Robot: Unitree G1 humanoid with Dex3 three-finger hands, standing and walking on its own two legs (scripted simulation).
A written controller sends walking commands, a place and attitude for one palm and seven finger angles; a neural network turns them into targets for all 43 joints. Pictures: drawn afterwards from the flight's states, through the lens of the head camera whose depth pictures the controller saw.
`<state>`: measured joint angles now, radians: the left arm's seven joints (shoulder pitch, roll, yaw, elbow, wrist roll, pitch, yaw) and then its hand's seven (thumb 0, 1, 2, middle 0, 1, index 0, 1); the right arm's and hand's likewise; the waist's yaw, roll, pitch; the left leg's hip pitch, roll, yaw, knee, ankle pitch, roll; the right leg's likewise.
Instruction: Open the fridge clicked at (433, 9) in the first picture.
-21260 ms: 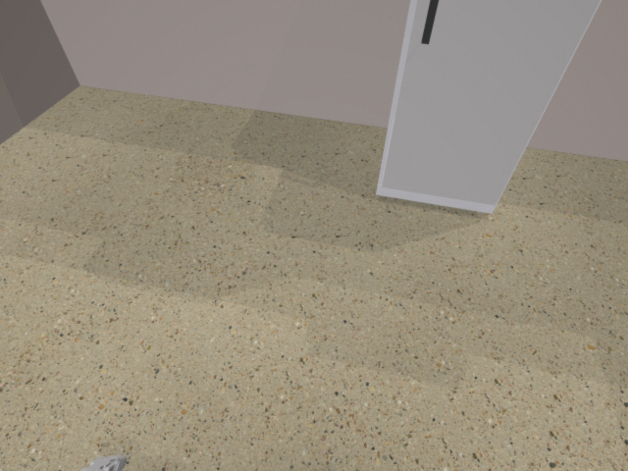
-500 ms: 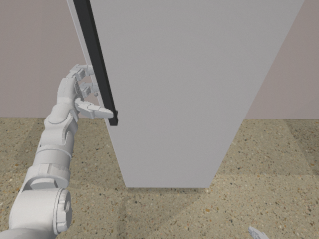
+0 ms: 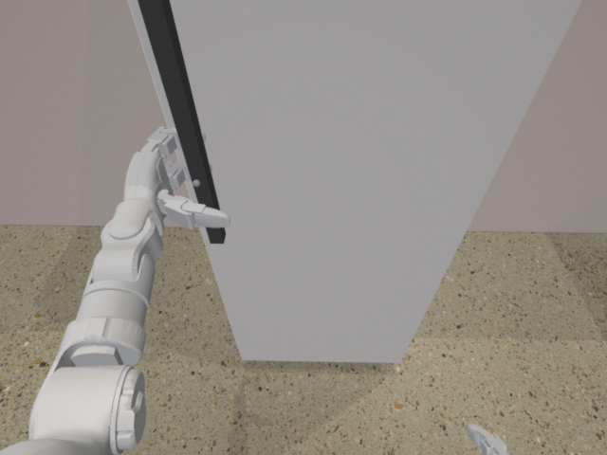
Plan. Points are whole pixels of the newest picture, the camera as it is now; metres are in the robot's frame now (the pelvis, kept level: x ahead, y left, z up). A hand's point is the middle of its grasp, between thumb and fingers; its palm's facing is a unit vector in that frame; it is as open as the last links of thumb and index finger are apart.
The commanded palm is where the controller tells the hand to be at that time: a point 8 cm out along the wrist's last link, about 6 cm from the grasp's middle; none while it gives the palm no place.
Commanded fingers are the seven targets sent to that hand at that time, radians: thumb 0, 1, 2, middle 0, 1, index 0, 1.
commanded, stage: slide the fingers in behind the handle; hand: left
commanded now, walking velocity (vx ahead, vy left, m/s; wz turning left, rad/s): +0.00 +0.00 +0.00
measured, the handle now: (196, 136) +0.49 +0.17 +0.18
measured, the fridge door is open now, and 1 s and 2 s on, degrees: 0 0 0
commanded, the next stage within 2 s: grip the handle and tug to test in 0.74 s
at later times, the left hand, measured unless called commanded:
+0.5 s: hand (208, 182) +0.42 +0.15 +0.15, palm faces +0.05 -1.00 -0.01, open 14.0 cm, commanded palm +0.40 +0.20 +0.15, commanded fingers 0.00 -0.50 0.30 -0.30 -1.20 -0.30 -1.20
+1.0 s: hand (211, 179) +0.43 +0.14 +0.15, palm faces +0.04 -1.00 -0.01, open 13.5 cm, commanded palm +0.40 +0.19 +0.15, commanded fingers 0.00 -0.08 0.48 -0.34 -1.26 -0.34 -1.26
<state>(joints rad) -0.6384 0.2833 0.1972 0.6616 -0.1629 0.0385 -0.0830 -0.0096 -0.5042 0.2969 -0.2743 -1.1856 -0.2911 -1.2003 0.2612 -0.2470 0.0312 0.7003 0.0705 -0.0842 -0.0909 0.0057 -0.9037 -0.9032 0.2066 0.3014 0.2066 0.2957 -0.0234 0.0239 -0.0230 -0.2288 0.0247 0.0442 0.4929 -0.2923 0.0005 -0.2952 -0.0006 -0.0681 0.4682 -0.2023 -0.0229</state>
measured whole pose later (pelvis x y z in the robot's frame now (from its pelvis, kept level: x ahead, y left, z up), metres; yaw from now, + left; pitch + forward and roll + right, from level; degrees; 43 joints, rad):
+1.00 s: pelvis +0.00 +0.00 +0.00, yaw -1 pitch +2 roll +0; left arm -0.67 0.26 0.19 0.72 -0.15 0.00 -0.05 -0.01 -0.42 0.33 -0.30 -1.21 -0.30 -1.22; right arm 0.29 -0.25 0.02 0.72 0.07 -0.09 -0.08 0.01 -0.90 -0.90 0.21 0.30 0.21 0.30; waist -0.04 0.03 -0.02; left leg -0.24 0.03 0.05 0.49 -0.29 0.00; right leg -0.31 0.00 -0.06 0.47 -0.20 -0.02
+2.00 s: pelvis +0.00 +0.00 +0.00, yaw -1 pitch +2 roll +0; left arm -0.65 0.27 0.20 0.68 -0.15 0.02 -0.04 0.01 0.73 0.80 -0.38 -1.39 -0.38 -1.40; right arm 0.27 -0.25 0.02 0.70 0.07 -0.09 -0.08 0.01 -0.90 -0.90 0.21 0.30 0.21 0.30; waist -0.04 0.03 -0.03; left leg -0.23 0.03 0.06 0.48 -0.29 0.00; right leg -0.30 0.01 -0.05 0.46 -0.20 -0.02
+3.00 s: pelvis -0.02 +0.00 +0.00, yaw +0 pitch +0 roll +2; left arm 0.12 0.17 -0.06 -0.26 -0.05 0.04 0.13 -0.05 0.64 0.70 -0.36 -1.36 -0.24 -1.32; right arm 0.18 -0.19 0.05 0.55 -0.01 0.09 -0.07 0.01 -0.90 -0.90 0.21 0.30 0.21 0.30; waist -0.04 0.04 -0.02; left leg -0.23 -0.01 0.06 0.49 -0.26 0.00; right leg -0.34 -0.03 -0.04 0.55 -0.22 -0.01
